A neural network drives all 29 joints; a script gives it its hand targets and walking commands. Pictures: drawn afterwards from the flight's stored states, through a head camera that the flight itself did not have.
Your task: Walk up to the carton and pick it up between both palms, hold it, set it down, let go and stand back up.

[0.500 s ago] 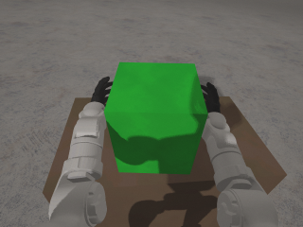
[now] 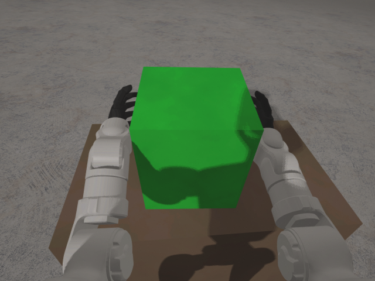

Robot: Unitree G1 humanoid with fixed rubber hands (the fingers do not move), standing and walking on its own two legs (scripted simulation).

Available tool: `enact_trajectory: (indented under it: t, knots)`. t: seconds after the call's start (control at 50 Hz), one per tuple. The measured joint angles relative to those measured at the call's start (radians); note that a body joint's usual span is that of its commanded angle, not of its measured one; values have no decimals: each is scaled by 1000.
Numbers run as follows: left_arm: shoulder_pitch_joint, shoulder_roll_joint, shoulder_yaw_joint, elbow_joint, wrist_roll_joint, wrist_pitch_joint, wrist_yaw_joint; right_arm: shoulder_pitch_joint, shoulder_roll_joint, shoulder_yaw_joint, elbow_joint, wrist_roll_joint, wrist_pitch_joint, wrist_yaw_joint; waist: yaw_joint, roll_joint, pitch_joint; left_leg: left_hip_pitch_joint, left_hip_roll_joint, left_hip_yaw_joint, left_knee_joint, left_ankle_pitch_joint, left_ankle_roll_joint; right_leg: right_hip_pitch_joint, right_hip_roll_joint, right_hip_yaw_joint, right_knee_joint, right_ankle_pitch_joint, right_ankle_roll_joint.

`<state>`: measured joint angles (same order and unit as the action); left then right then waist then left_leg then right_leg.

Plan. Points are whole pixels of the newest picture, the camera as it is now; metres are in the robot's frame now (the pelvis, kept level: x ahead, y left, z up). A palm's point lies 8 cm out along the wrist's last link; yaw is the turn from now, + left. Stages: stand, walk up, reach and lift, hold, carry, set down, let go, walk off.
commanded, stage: reach and lift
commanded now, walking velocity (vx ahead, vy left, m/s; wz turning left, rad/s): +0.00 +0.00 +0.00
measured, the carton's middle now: (191, 140) +0.39 +0.00 +0.14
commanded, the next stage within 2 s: hold in 0.86 s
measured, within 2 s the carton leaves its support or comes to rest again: neither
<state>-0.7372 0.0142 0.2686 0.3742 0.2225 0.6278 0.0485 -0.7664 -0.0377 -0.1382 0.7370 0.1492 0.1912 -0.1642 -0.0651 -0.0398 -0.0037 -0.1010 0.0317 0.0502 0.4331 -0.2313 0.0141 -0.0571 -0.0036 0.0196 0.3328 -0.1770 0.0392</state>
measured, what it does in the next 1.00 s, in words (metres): stands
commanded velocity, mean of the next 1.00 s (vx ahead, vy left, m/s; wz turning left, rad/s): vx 0.00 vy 0.00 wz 0.00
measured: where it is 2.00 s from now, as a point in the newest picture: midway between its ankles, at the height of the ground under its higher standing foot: outside the picture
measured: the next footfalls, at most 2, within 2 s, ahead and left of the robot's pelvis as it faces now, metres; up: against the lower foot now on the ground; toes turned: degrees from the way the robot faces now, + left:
none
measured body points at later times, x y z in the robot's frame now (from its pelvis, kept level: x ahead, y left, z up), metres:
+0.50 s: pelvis -0.03 +0.00 +0.00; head -0.09 +0.02 +0.44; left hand +0.36 +0.16 +0.20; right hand +0.37 -0.15 +0.21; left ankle +0.01 +0.11 -0.74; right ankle +0.01 -0.14 -0.74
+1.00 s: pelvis +0.01 +0.00 +0.00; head -0.06 +0.02 +0.45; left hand +0.39 +0.15 +0.23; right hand +0.40 -0.15 +0.23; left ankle +0.01 +0.11 -0.74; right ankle +0.01 -0.14 -0.74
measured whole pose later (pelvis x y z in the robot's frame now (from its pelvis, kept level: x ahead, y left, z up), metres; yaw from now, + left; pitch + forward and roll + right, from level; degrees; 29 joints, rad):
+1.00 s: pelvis +0.01 +0.00 +0.00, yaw +0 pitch -7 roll -1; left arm -0.74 0.00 0.28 0.25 0.24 0.77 0.05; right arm -0.81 -0.09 -0.08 0.66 0.24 0.34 -0.18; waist -0.07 -0.03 -0.04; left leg -0.07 0.03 0.05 0.43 -0.24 0.01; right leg -0.03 0.00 0.02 0.33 -0.19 0.04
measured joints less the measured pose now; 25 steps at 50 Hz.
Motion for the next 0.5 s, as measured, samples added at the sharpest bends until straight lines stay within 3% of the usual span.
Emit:
enact_trajectory:
  t: [0.38,0.5]
  knots:
    - [14,-4,5,-52,0,63,1,-32,-15,13,-31,15,92,4,0,5,-7,5,0,-1,0,25,-1,6,0,0,0,25,-1]
    - [-10,-21,75,-7,16,64,-6,-100,-20,13,71,7,94,16,0,7,-7,5,0,-1,-6,34,-1,3,1,0,0,32,-1]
